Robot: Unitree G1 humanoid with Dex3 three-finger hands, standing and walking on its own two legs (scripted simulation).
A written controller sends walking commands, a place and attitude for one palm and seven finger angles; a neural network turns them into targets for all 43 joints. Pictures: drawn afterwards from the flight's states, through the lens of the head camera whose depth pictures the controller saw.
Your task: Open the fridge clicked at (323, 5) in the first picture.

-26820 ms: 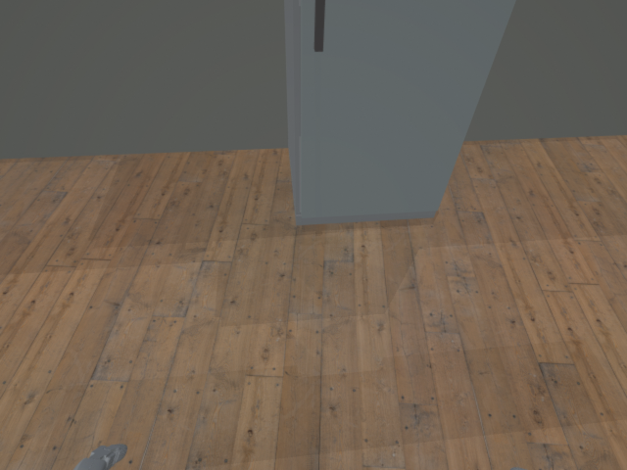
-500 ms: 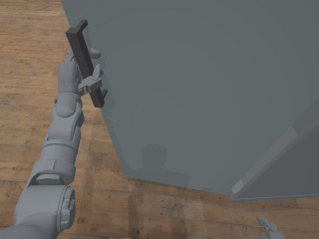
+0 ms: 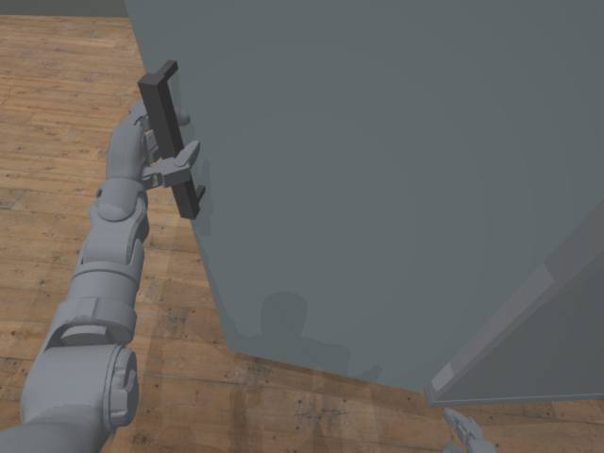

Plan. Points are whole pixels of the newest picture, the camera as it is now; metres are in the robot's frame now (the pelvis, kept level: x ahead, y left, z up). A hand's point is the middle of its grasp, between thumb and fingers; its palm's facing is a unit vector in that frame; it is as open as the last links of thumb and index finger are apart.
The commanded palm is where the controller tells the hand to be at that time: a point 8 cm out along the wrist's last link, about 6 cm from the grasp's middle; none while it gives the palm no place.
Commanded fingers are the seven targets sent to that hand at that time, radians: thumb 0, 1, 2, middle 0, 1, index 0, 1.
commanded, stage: loosen the grip on the handle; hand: left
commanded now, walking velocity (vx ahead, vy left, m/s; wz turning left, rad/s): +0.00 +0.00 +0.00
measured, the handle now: (181, 148) +0.47 +0.19 +0.15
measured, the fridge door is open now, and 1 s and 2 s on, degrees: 76 74 74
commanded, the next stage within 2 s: slip the hand off the handle in 0.46 s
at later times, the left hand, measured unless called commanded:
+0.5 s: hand (179, 169) +0.44 +0.19 +0.14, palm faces +0.21 -0.96 -0.19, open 14.3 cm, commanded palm +0.40 +0.23 +0.15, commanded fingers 0.00 -0.55 0.20 -0.25 -1.15 -0.25 -1.15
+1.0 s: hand (130, 171) +0.43 +0.25 +0.14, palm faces +0.24 -0.95 -0.19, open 14.7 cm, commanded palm +0.40 +0.30 +0.15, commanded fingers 0.00 -0.55 0.20 -0.25 -1.15 -0.25 -1.15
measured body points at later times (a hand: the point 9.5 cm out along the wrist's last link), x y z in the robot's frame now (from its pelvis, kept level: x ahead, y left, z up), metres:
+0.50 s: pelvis +0.02 +0.00 +0.00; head +0.05 +0.00 +0.45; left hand +0.42 +0.24 +0.15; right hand +0.10 -0.26 -0.12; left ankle +0.02 +0.13 -0.74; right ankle +0.03 -0.11 -0.74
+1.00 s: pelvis +0.02 +0.01 +0.00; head +0.05 +0.01 +0.45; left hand +0.41 +0.30 +0.15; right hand +0.15 -0.25 -0.11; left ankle +0.02 +0.13 -0.74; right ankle +0.03 -0.11 -0.74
